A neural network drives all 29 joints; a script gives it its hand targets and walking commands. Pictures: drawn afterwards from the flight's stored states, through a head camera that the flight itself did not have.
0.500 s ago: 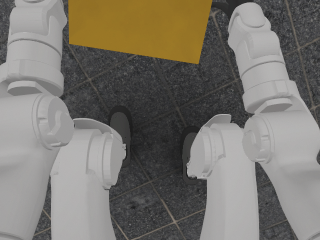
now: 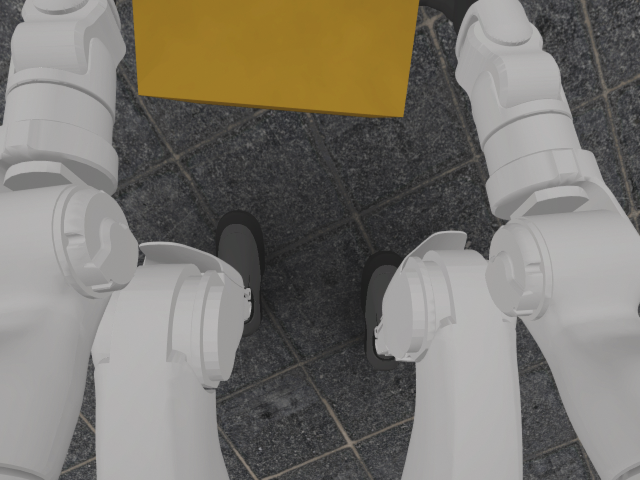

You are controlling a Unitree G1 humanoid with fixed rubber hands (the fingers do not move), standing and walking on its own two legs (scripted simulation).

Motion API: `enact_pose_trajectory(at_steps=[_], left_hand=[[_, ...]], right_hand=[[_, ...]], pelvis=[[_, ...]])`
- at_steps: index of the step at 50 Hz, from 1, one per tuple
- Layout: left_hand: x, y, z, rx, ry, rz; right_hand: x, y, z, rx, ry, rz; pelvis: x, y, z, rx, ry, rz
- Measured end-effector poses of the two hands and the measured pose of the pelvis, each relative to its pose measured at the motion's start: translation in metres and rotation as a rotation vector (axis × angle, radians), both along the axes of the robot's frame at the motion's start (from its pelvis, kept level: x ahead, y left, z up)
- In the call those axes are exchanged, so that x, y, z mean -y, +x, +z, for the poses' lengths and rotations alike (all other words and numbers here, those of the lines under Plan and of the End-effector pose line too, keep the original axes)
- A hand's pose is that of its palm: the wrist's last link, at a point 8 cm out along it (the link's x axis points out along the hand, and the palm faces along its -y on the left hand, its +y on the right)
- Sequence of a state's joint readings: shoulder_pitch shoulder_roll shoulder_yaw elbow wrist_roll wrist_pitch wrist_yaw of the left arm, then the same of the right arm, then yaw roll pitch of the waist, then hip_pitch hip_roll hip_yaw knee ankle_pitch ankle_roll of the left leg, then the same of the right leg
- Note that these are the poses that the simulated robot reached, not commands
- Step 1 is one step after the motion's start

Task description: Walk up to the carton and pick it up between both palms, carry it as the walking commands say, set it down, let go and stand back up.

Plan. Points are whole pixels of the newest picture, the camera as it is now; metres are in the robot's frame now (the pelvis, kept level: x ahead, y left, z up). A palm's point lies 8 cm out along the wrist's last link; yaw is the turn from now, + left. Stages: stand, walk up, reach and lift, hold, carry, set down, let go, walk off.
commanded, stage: set down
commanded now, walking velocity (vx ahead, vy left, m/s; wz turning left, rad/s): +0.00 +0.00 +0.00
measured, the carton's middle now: out of the picture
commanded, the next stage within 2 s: none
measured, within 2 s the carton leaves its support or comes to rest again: neither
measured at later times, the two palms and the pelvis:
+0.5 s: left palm out of the picture +0.54 +0.20 -0.18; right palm (476, 4) +0.53 -0.14 -0.19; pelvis +0.00 +0.00 +0.00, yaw +0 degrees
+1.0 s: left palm out of the picture +0.53 +0.22 -0.20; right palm (495, 21) +0.52 -0.17 -0.22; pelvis +0.00 +0.00 -0.01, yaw +0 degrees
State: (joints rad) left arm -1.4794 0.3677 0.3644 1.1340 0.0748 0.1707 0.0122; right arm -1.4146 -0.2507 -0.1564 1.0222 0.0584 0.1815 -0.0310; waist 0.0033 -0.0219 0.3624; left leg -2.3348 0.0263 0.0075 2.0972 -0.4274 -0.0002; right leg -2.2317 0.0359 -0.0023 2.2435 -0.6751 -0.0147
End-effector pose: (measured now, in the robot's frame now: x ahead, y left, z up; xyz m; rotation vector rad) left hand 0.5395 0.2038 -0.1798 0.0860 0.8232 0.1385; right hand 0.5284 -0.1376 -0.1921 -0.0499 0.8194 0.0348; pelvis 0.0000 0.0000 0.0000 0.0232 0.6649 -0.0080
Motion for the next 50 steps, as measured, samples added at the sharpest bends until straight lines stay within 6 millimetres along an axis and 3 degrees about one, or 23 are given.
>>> enact_pose_trajectory(at_steps=[35,50], left_hand=[[0.001,-0.004,-0.006,0.036,-0.021,0.030],[-0.012,-0.012,-0.019,0.023,0.037,0.084]], right_hand=[[0.004,-0.001,-0.004,0.051,-0.021,0.027],[0.032,-0.010,-0.025,0.036,-0.076,-0.025]], pelvis=[[0.000,-0.002,-0.006,0.022,0.000,-0.004],[0.001,-0.004,-0.007,0.026,0.005,-0.006]])
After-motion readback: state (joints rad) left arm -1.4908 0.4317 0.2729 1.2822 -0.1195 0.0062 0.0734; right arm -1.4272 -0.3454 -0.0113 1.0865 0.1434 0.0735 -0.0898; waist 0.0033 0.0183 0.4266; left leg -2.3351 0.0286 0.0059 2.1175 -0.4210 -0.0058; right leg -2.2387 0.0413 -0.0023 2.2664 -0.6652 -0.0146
